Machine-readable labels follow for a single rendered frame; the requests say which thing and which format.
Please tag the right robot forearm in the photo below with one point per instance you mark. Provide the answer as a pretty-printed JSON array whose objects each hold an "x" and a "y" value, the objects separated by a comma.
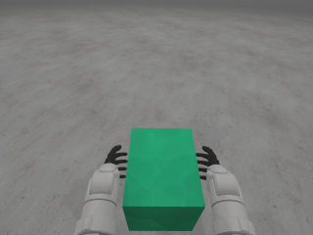
[{"x": 227, "y": 203}]

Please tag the right robot hand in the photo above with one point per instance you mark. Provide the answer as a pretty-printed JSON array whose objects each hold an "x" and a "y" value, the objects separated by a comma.
[{"x": 210, "y": 156}]

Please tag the carton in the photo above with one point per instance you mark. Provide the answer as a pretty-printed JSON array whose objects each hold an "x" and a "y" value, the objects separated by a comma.
[{"x": 162, "y": 190}]

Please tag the left robot hand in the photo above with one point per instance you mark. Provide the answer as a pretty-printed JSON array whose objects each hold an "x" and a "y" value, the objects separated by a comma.
[{"x": 111, "y": 159}]

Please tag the left robot forearm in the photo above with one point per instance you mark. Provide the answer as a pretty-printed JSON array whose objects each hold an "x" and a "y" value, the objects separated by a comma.
[{"x": 98, "y": 213}]

